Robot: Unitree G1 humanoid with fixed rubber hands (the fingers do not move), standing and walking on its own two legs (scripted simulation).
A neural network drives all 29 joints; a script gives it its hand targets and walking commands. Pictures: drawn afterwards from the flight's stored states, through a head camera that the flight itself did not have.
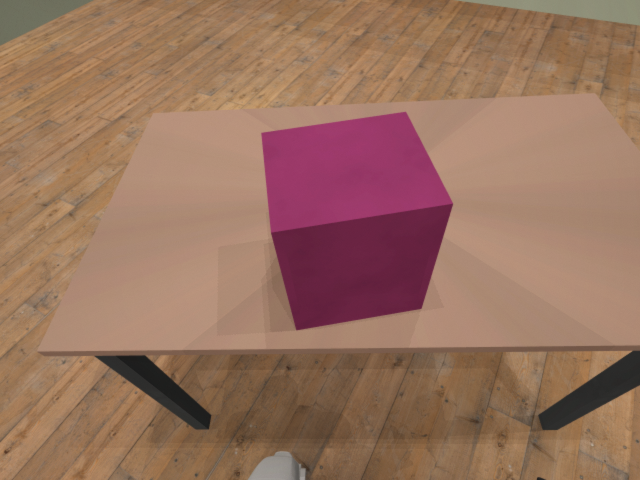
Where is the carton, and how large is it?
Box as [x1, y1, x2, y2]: [261, 112, 452, 329]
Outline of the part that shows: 405,112 261,133 271,234 296,329 421,308 451,209 452,202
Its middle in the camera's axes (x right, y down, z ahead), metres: +0.04 -0.02 +0.57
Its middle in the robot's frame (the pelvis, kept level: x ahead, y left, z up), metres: +0.45 +0.01 +0.03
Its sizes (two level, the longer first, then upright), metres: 0.202 0.179 0.243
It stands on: a table, 0.68 m high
